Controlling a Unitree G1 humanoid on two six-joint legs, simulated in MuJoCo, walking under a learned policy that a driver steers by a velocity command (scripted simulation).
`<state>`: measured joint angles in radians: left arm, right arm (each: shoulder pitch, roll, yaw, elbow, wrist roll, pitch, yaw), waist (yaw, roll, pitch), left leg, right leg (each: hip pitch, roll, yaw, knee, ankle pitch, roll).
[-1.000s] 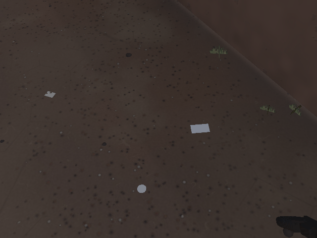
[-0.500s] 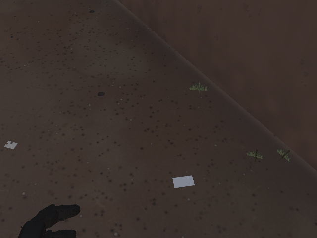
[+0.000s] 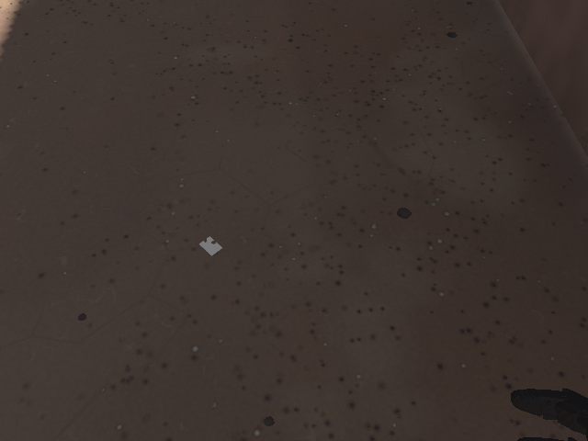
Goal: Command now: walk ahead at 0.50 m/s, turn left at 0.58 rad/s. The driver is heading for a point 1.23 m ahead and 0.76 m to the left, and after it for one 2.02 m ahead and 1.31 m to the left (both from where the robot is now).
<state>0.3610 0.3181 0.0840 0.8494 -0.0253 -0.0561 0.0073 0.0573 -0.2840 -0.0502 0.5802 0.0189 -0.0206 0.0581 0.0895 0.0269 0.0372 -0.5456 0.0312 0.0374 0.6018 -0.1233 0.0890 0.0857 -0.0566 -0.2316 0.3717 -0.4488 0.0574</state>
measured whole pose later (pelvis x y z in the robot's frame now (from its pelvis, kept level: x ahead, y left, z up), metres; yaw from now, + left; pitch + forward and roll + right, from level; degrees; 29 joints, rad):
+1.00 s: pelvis +0.52 +0.12 +0.00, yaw +36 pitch +2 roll -2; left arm 0.34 0.32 0.08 0.86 -0.03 -0.05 0.00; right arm 0.06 -0.28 -0.05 0.57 0.02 -0.01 0.06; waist 0.09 0.02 0.05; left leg -0.56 0.04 0.04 0.61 -0.12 0.08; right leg 0.11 -0.04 -0.25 0.32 -0.42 0.05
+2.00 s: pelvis +0.90 +0.52 +0.01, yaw +51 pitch +2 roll -1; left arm 0.46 0.30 0.05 0.87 -0.02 -0.05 0.00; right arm 0.00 -0.25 -0.03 0.63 0.00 -0.10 0.03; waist 0.11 0.00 0.02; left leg -0.44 0.01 -0.03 0.47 -0.09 0.01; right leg -0.04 0.01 0.08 0.45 -0.43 0.00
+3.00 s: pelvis +1.34 +0.85 +0.01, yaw +25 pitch +2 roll -1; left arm 0.36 0.31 0.07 0.76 -0.01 -0.04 0.01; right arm 0.07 -0.28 -0.03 0.72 0.01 -0.10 0.05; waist 0.06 0.02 0.00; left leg -0.50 0.00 0.01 0.49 -0.03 0.06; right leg 0.04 0.07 0.08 0.36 -0.43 -0.05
